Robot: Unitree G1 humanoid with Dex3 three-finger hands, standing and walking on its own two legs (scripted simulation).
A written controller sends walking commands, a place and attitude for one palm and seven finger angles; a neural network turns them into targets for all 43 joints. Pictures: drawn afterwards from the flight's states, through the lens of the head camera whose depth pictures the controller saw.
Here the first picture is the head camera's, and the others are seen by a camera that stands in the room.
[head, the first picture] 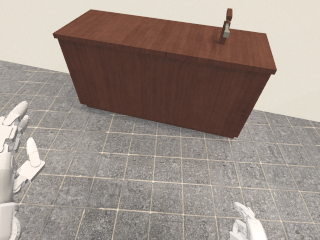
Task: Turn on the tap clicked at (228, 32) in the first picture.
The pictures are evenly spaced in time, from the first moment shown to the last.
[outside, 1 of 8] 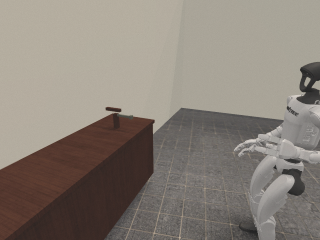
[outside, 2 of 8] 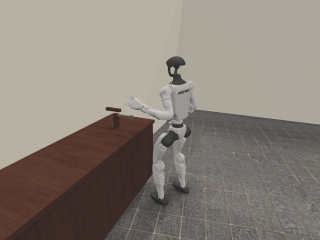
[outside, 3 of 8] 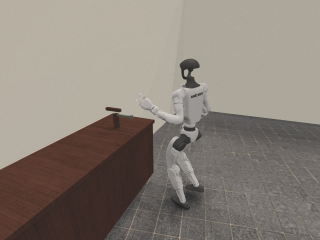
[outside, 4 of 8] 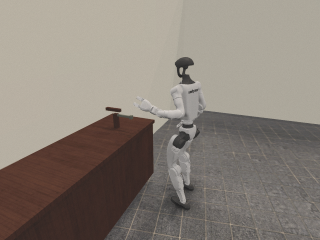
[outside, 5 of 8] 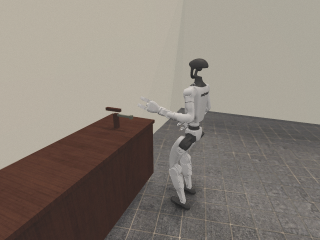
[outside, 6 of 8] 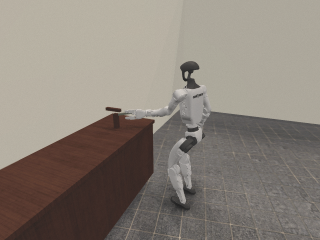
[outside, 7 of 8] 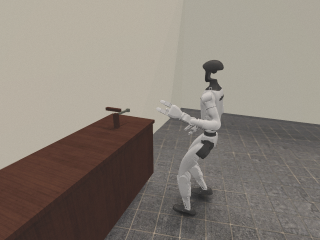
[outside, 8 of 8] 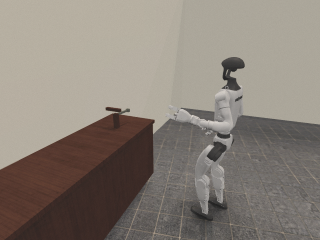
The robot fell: no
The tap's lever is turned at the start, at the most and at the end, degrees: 0 79 79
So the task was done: yes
